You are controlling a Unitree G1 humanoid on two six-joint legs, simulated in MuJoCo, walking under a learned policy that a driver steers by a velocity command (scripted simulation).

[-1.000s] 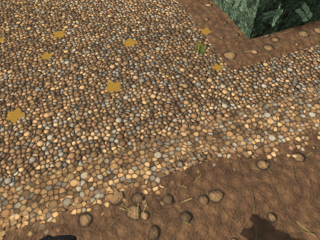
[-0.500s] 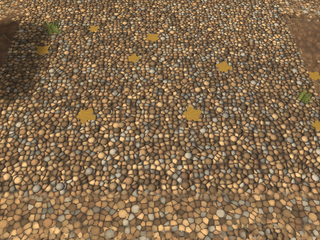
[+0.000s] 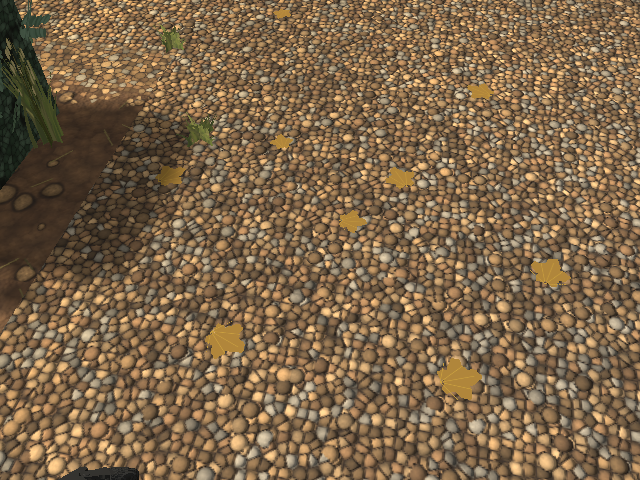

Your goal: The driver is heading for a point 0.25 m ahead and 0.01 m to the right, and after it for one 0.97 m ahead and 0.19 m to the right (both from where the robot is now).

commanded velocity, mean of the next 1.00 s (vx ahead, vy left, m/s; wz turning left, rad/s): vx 0.17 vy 0.00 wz -0.16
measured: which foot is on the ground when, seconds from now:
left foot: up 0.00-0.34, down 0.36-0.80, up 0.82-1.00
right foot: down 0.00-0.38, up 0.40-0.78, down 0.80-1.00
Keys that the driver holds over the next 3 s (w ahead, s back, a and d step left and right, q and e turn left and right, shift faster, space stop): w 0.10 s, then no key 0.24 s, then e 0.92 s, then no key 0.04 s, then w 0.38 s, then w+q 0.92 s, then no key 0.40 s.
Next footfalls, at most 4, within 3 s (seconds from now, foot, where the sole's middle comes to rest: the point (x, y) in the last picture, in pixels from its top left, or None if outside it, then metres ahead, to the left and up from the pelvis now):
0.36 left None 0.32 0.14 -0.76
0.80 right None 0.24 -0.10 -0.76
1.28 left None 0.33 0.10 -0.76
1.68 right None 0.28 -0.17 -0.76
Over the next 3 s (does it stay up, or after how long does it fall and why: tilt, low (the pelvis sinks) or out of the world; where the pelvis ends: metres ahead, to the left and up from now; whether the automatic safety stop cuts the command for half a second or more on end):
stays up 0.87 -0.25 0.01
